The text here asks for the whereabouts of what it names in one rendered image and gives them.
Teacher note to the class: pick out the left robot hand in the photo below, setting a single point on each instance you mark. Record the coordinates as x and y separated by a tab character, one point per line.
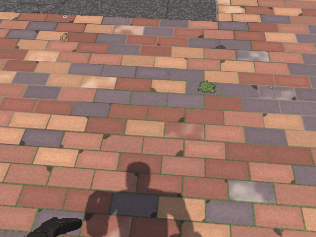
56	226

